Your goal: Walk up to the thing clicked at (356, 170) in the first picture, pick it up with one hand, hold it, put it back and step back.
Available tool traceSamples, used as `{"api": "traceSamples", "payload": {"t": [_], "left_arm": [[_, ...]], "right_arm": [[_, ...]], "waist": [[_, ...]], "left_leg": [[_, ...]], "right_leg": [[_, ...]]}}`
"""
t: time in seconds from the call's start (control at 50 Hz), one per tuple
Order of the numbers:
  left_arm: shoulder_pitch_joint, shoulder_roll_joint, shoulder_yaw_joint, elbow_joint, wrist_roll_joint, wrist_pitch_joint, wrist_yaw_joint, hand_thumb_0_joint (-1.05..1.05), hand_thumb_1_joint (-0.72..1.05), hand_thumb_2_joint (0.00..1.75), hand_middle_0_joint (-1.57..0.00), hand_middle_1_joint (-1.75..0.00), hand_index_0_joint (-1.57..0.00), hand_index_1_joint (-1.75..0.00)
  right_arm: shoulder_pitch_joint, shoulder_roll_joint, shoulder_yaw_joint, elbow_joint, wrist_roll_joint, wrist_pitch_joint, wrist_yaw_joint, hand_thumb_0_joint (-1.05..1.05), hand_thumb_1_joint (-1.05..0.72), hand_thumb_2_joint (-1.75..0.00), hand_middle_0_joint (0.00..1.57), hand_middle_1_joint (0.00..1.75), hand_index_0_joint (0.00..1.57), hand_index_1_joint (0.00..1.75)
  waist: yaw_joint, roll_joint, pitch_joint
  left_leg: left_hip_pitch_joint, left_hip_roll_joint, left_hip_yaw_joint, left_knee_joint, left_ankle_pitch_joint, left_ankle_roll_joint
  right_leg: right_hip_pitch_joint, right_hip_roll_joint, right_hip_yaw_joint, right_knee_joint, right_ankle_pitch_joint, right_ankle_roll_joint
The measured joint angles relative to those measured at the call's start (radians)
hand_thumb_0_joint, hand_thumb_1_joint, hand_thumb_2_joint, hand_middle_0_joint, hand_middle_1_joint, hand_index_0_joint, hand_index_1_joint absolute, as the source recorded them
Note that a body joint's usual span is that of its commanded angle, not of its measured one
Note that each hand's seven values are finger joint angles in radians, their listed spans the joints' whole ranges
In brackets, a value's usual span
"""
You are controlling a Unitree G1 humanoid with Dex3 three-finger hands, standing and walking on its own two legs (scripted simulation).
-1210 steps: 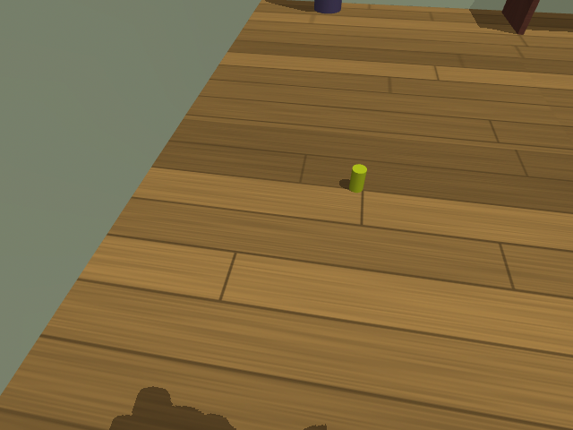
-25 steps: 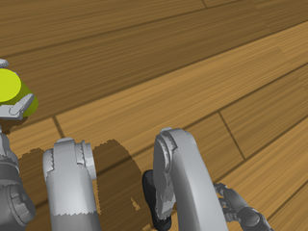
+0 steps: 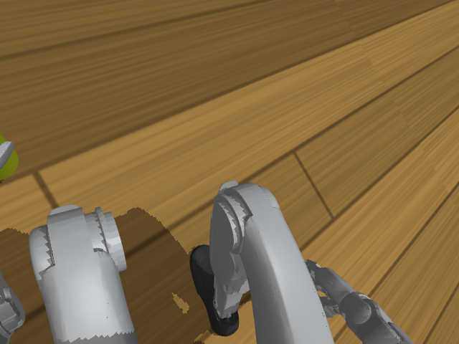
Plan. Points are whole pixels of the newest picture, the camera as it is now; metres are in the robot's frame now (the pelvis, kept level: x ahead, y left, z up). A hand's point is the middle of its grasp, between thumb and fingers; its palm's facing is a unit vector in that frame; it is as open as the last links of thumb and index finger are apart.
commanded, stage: lower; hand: left
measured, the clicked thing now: out of the picture +0.43 +0.31 -0.15
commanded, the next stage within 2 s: loosen in 1.12 s
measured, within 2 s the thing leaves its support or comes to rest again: rests again in 1.32 s
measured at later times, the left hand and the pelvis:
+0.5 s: hand out of the picture +0.45 +0.31 -0.16, palm faces +0.41 -0.91 +0.01, open 9.9 cm; pelvis +0.00 +0.01 -0.01, yaw -3 degrees
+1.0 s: hand out of the picture +0.45 +0.31 -0.17, palm faces +0.40 -0.91 +0.01, open 9.9 cm; pelvis -0.01 +0.01 -0.01, yaw -4 degrees
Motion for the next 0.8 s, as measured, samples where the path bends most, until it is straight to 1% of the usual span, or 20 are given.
{"api": "traceSamples", "payload": {"t": [0.14,0.3,0.5,0.8], "left_arm": [[-0.017,0.061,0.031,0.063,-0.001,-0.056,0.002,-0.01,-0.36,1.07,-0.73,-0.94,-0.75,-0.94],[-0.011,0.116,0.057,0.098,-0.004,-0.091,0.005,-0.01,-0.36,1.07,-0.74,-0.94,-0.75,-0.94],[-0.018,0.158,0.054,0.138,-0.01,-0.117,0.018,-0.01,-0.36,1.07,-0.73,-0.94,-0.75,-0.94],[-0.027,0.201,0.036,0.183,0.008,-0.141,0.047,-0.01,-0.35,1.06,-0.73,-0.95,-0.74,-0.95]], "right_arm": [[-0.028,-0.012,0.06,-0.022,-0.03,-0.004,-0.002,0.0,-0.92,-0.91,0.2,0.3,0.21,0.3],[-0.057,-0.027,0.107,-0.038,-0.059,-0.003,-0.007,0.0,-0.92,-0.91,0.2,0.3,0.21,0.3],[-0.087,-0.036,0.147,-0.053,-0.081,-0.003,-0.012,0.0,-0.92,-0.91,0.2,0.3,0.21,0.3],[-0.113,-0.034,0.189,-0.084,-0.101,-0.001,-0.015,0.0,-0.91,-0.9,0.21,0.3,0.21,0.3]], "waist": [[-0.023,-0.041,0.052],[-0.036,-0.069,0.095],[-0.04,-0.091,0.122],[-0.043,-0.118,0.142]], "left_leg": [[0.015,0.002,-0.029,0.026,-0.009,-0.004],[0.026,0.002,-0.056,0.046,-0.019,-0.004],[0.036,0.002,-0.078,0.062,-0.026,0.0],[0.046,0.003,-0.101,0.076,-0.029,0.009]], "right_leg": [[0.017,0.01,-0.02,0.007,0.005,0.004],[0.034,0.019,-0.039,0.007,0.007,0.012],[0.052,0.028,-0.054,0.004,0.009,0.023],[0.073,0.04,-0.069,-0.005,0.015,0.036]]}}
